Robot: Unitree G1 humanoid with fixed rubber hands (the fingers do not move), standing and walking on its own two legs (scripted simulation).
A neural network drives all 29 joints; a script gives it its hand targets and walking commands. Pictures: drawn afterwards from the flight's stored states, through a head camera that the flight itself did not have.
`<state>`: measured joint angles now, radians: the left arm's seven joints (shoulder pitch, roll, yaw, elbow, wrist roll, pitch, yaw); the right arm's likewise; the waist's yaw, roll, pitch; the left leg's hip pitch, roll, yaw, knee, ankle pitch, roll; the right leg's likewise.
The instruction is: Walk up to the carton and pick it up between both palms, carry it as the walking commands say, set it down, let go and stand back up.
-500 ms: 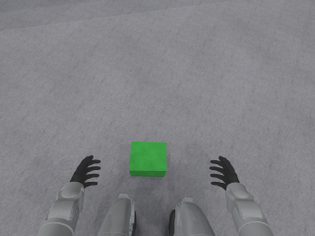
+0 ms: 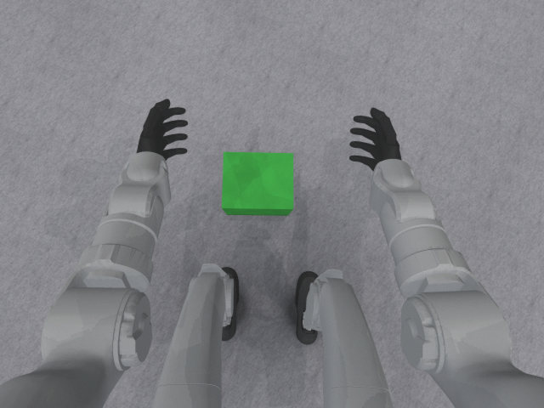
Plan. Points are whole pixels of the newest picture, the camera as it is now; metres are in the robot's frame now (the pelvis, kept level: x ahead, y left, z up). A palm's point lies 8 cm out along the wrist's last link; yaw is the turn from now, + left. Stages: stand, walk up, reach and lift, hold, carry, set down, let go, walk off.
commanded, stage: reach and lift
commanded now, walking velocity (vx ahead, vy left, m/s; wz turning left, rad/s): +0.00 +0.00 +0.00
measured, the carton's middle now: (258, 186) +0.49 +0.03 -0.57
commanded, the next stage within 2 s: none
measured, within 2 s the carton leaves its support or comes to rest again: neither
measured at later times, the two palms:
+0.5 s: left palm (148, 138) +0.48 +0.21 -0.16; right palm (366, 154) +0.47 -0.15 -0.16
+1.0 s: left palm (184, 166) +0.47 +0.19 -0.32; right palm (343, 169) +0.48 -0.15 -0.31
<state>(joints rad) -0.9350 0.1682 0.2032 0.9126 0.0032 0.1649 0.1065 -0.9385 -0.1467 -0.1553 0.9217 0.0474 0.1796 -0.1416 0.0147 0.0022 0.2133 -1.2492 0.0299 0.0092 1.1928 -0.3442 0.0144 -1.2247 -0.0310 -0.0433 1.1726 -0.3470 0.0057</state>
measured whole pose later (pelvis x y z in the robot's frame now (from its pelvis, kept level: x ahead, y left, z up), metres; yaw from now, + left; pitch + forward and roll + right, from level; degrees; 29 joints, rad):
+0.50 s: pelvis +0.04 +0.00 -0.02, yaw +1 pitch +39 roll -1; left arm -0.92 0.20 0.28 0.95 -0.01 -0.01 0.05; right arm -0.84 -0.10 -0.21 0.85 0.09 0.01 -0.12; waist 0.01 0.00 0.01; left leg -1.53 0.01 0.01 1.24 -0.39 0.01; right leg -1.51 -0.03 -0.02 1.23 -0.40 0.02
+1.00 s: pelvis -0.02 +0.01 -0.17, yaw +0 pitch +38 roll -3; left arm -1.19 0.22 0.24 0.98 -0.03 0.08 0.13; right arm -1.20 -0.23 -0.16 1.02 0.13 0.09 -0.15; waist 0.01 0.00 0.18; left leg -2.00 0.01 0.00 1.78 -0.45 0.03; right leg -1.96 -0.03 -0.01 1.77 -0.47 0.03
